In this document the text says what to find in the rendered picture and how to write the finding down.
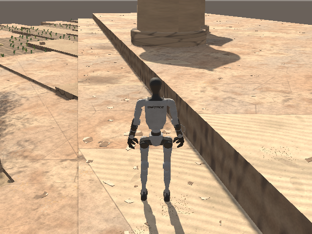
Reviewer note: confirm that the left robot upper arm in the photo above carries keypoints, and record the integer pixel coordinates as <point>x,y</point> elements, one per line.
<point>138,109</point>

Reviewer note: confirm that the robot right forearm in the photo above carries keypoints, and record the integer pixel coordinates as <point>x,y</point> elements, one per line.
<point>178,129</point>

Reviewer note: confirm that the left robot hand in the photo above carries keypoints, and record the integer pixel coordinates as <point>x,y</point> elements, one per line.
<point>130,142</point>

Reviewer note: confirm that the right robot upper arm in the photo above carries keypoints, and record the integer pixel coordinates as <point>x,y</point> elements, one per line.
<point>173,110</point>

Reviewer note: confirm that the robot left forearm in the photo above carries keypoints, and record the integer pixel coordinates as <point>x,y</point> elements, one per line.
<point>133,130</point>

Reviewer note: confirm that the right robot hand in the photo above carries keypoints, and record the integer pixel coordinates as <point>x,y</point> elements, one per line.
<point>180,140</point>

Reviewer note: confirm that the robot right thigh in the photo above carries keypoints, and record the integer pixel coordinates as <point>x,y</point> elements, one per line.
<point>167,149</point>

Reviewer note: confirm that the robot torso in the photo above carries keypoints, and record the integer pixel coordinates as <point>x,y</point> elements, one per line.
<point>155,114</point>

